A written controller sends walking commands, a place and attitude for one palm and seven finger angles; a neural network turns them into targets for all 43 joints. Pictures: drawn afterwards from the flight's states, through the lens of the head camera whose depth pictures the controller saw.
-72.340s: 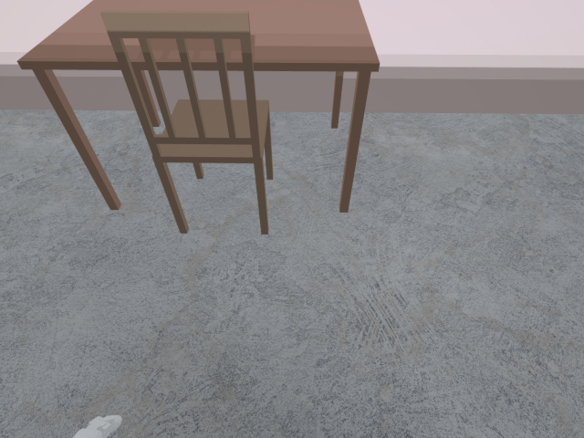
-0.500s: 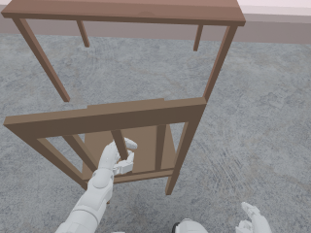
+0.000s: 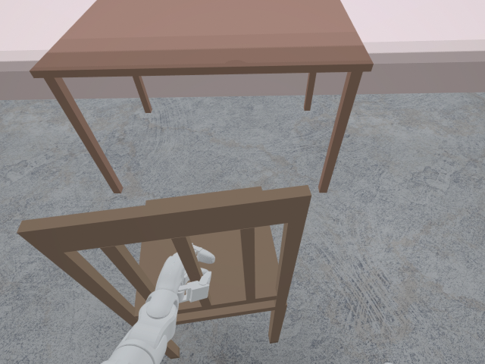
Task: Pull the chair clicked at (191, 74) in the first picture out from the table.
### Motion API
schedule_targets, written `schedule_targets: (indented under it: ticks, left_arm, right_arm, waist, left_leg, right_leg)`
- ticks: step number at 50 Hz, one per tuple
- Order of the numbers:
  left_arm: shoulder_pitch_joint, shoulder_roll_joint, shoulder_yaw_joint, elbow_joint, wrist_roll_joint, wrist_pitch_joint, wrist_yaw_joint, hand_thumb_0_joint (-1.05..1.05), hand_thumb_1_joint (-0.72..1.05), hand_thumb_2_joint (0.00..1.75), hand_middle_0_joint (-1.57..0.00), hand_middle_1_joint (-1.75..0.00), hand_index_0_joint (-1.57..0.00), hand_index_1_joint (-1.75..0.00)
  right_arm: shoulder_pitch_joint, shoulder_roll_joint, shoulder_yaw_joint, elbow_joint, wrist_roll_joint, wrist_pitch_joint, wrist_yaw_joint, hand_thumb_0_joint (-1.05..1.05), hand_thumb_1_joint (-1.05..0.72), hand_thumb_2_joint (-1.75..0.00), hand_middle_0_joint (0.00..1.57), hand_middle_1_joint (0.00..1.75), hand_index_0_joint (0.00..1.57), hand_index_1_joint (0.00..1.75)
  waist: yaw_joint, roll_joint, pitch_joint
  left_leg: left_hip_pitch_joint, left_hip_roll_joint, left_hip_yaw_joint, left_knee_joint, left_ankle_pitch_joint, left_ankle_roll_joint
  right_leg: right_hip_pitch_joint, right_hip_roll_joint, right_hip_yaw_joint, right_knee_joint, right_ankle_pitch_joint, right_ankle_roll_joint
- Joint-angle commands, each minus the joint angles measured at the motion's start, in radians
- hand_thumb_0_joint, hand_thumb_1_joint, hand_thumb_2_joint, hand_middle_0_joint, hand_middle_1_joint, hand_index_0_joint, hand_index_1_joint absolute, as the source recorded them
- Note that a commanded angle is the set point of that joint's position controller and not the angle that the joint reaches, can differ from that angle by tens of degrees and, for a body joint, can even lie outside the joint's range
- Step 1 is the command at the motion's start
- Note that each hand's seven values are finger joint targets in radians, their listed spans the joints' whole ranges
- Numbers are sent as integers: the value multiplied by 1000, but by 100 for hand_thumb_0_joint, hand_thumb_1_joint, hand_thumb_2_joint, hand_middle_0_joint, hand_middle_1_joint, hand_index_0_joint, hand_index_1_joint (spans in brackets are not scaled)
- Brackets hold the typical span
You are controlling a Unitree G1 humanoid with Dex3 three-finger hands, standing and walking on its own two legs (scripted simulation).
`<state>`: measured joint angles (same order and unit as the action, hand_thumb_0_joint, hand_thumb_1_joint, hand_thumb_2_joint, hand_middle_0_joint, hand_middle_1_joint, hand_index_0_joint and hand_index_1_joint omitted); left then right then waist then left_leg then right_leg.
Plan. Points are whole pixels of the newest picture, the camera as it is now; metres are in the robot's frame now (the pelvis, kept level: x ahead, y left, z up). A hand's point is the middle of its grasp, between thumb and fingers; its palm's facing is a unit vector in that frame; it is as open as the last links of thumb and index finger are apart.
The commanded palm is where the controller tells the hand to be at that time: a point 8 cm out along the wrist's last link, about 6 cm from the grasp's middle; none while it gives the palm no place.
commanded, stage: stop walking, hand still on the chair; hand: left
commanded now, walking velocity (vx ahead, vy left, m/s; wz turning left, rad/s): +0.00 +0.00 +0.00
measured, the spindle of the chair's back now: (195, 274) +0.30 +0.11 -0.08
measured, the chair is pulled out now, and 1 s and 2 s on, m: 0.61 0.61 0.61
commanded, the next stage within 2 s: open the thumb and straighten the fingers in 0.32 s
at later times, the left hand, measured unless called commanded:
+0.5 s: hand (202, 284) +0.27 +0.09 -0.07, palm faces -0.13 -0.98 -0.12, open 5.7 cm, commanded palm +0.26 +0.15 -0.05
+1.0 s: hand (194, 276) +0.29 +0.11 -0.09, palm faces -0.14 -0.98 -0.13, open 15.5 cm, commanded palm +0.28 +0.17 -0.06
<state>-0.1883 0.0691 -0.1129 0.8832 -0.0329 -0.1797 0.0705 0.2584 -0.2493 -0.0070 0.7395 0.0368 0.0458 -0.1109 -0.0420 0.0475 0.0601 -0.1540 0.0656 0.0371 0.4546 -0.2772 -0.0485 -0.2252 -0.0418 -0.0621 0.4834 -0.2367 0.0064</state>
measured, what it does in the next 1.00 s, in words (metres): stands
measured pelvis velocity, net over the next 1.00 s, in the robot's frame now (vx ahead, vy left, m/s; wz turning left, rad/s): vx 0.01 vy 0.02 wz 0.00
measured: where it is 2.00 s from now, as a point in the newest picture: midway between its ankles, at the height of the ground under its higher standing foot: outside the picture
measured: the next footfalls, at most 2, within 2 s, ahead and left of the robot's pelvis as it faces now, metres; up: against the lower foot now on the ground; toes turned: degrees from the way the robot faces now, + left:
none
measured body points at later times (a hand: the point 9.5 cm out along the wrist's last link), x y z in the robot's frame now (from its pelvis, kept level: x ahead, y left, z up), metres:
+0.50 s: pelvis +0.00 +0.01 +0.00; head +0.02 +0.00 +0.45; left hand +0.28 +0.14 -0.06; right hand +0.10 -0.23 -0.13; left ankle -0.02 +0.15 -0.74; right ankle +0.01 -0.12 -0.74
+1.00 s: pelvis +0.01 +0.02 -0.03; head +0.06 +0.00 +0.42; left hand +0.30 +0.16 -0.07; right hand +0.12 -0.24 -0.14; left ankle -0.02 +0.15 -0.74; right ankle +0.01 -0.12 -0.74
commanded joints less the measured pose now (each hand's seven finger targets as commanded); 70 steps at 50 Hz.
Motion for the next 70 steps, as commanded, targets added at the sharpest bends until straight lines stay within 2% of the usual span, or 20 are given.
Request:
schedule_targets:
  ticks: [1,10,20,21,22,24,25,30,32,33,38,41,46,47,51,54,59,63,67,70]
  left_arm:
    - [-204,92,16,-128,11,-27,11,0,90,90,-50,-145,-50,-145]
    - [-207,73,-4,-152,13,-17,16,0,90,90,-50,-145,-50,-145]
    - [-213,77,-1,-159,12,-10,22,0,90,90,-50,-145,-50,-145]
    - [-240,178,88,-276,16,-24,34,0,90,90,-50,-145,-50,-145]
    - [-159,78,21,-185,-22,-3,10,0,78,84,-50,-145,-50,-145]
    - [-174,125,67,-259,-29,-25,-4,0,54,73,-50,-145,-50,-145]
    - [-209,173,95,-323,-25,-40,-6,0,42,67,-50,-145,-50,-145]
    - [-148,121,38,-446,3,-20,-26,0,-19,37,-50,-145,-50,-145]
    - [-119,101,28,-471,-4,9,-29,0,-43,26,-47,-138,-47,-138]
    - [-124,213,134,-366,-3,33,-23,0,-55,20,-45,-130,-45,-130]
    - [-135,100,51,-482,-31,65,-50,0,-55,20,-32,-94,-32,-94]
    - [-91,119,62,-557,-37,71,-54,0,-55,20,-25,-73,-25,-73]
    - [-48,120,58,-546,-4,121,-33,0,-55,20,-13,-36,-13,-36]
    - [-71,232,161,-503,5,130,-26,0,-55,20,-10,-29,-10,-29]
    - [-54,202,139,-609,1,145,-40,0,-55,20,0,0,0,0]
    - [-16,130,62,-701,-20,155,-62,0,-55,20,0,0,0,0]
    - [19,130,45,-679,-6,196,-55,0,-55,20,0,0,0,0]
    - [46,222,137,-672,-2,218,-45,0,-55,20,0,0,0,0]
    - [169,178,89,-802,-12,211,-67,0,-55,20,0,0,0,0]
    - [277,187,87,-832,-16,222,-73,0,-55,20,0,0,0,0]
  right_arm:
    - [-56,-78,-21,-129,-8,-38,-9,0,-90,-90,20,30,20,30]
    - [-71,-76,-17,-151,-10,-28,-5,0,-90,-90,20,30,20,30]
    - [-68,-72,-13,-155,-11,-24,-6,0,-90,-90,20,30,20,30]
    - [-76,-76,-19,-166,-13,-26,-6,0,-90,-90,20,30,20,30]
    - [-29,-115,-24,-145,22,-41,33,0,-90,-90,20,30,20,30]
    - [-34,-122,-29,-157,19,-64,56,0,-90,-90,20,30,20,30]
    - [-34,-122,-33,-164,16,-77,62,0,-90,-90,20,30,20,30]
    - [-5,-112,-40,-190,4,-124,90,0,-90,-90,20,30,20,30]
    - [3,-115,-44,-201,3,-135,97,0,-90,-90,20,30,20,30]
    - [18,-139,-47,-181,5,-127,91,0,-90,-90,20,30,20,30]
    - [18,-136,-55,-224,1,-148,89,0,-90,-90,20,30,20,30]
    - [29,-138,-61,-234,-1,-162,82,0,-90,-90,20,30,20,30]
    - [30,-142,-56,-247,-5,-156,83,0,-90,-90,20,30,20,30]
    - [33,-156,-55,-239,-5,-144,77,0,-90,-90,20,30,20,30]
    - [15,-135,-46,-282,-8,-141,70,0,-90,-90,20,30,20,30]
    - [14,-125,-48,-294,-3,-154,69,0,-90,-90,20,30,20,30]
    - [15,-133,-44,-300,-5,-149,67,0,-90,-90,20,30,20,30]
    - [6,-144,-43,-311,-7,-136,58,0,-90,-90,20,30,20,30]
    - [-18,-128,-42,-351,-2,-141,58,0,-90,-90,20,30,20,30]
    - [-24,-130,-39,-362,-1,-145,59,0,-90,-90,20,30,20,30]
  waist:
    - [14,-118,-216]
    - [22,-39,-189]
    - [22,-79,-206]
    - [29,-87,-210]
    - [-61,-218,-191]
    - [-33,-240,-206]
    - [-39,-176,-235]
    - [-27,-1,-317]
    - [-24,4,-338]
    - [-34,-68,-279]
    - [-34,-61,-368]
    - [-30,-70,-425]
    - [-35,-116,-344]
    - [-28,-136,-314]
    - [-12,-65,-386]
    - [-30,-14,-446]
    - [-46,-85,-362]
    - [-27,-110,-354]
    - [-8,-48,-429]
    - [-7,-42,-399]
  left_leg:
    - [29,67,-54,-27,342,58]
    - [22,67,-57,-60,255,61]
    - [19,66,-56,-54,226,63]
    - [17,66,-60,-54,228,64]
    - [-110,-3,2,-21,120,70]
    - [-169,-11,12,9,72,77]
    - [-176,-19,12,23,62,77]
    - [-174,-35,12,84,119,66]
    - [-182,-37,10,104,139,63]
    - [-243,-35,4,119,107,64]
    - [-242,-41,3,159,132,64]
    - [-225,-35,-3,186,202,62]
    - [-285,-35,-10,211,166,63]
    - [-326,-39,-8,217,131,63]
    - [-304,-46,0,228,168,65]
    - [-237,-36,-5,258,281,63]
    - [-298,-37,-21,270,216,62]
    - [-351,-47,-13,282,173,63]
    - [-324,-50,-4,294,205,64]
    - [-340,-47,-11,304,211,61]
  right_leg:
    - [128,-104,83,-27,395,-38]
    - [67,-80,82,-47,221,-31]
    - [72,-82,88,-56,219,-32]
    - [88,-87,100,-61,233,-32]
    - [13,-35,1,-24,179,-8]
    - [3,-34,10,4,158,-7]
    - [-4,-35,22,18,153,-4]
    - [-59,-19,6,85,183,-14]
    - [-71,-13,0,105,199,-15]
    - [-102,-8,-1,114,178,-13]
    - [-122,-5,-9,165,190,-11]
    - [-118,-2,-11,196,243,-11]
    - [-187,0,-18,222,205,-5]
    - [-197,0,-12,227,182,-4]
    - [-155,-5,-4,244,220,-9]
    - [-156,-6,-8,253,293,-10]
    - [-213,-3,-24,263,244,-4]
    - [-194,-7,-16,269,239,-7]
    - [-164,-14,-10,284,262,-9]
    - [-177,-16,-16,289,265,-11]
